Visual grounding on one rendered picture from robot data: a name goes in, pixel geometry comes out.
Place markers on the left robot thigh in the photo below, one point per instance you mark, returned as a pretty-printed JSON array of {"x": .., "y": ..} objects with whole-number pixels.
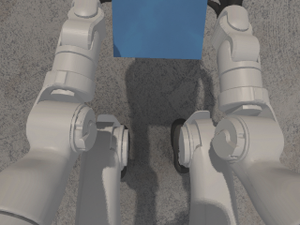
[{"x": 98, "y": 199}]

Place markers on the left robot upper arm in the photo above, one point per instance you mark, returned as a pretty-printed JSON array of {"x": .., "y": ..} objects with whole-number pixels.
[{"x": 32, "y": 188}]

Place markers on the robot left forearm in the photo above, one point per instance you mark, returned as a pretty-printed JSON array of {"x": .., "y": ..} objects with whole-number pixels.
[{"x": 76, "y": 57}]

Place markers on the robot right hand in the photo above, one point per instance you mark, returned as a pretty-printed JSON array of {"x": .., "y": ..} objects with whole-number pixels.
[{"x": 223, "y": 3}]

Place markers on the carton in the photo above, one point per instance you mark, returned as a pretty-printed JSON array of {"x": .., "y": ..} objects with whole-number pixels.
[{"x": 165, "y": 29}]

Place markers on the robot left foot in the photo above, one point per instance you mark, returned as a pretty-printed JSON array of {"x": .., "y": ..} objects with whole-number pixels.
[{"x": 125, "y": 167}]

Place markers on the right robot upper arm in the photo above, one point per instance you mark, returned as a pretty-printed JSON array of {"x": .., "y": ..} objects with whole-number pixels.
[{"x": 252, "y": 146}]

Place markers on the robot right forearm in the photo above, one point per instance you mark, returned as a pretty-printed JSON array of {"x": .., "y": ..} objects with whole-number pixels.
[{"x": 239, "y": 66}]

